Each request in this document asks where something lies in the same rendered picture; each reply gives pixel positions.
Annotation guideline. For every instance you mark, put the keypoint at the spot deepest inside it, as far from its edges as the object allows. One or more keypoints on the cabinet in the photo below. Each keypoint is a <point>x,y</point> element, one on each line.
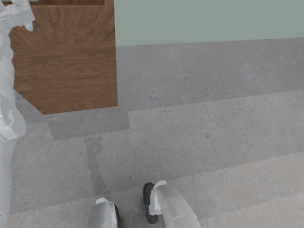
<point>68,61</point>

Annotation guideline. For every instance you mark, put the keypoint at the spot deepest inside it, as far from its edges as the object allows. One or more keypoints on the left robot hand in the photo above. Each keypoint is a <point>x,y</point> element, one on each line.
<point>18,13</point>

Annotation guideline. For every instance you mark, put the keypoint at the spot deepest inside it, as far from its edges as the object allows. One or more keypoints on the robot right shin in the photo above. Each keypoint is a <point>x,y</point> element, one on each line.
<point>151,210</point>

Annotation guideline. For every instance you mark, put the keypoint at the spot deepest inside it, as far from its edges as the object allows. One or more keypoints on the left robot upper arm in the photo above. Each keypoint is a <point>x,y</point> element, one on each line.
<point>12,128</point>

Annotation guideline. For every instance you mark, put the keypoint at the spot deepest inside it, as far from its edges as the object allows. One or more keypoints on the robot left forearm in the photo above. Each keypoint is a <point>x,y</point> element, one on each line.
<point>6,67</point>

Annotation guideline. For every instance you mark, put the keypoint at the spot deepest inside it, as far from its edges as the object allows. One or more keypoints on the robot right foot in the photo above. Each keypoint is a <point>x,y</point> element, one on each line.
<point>152,219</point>

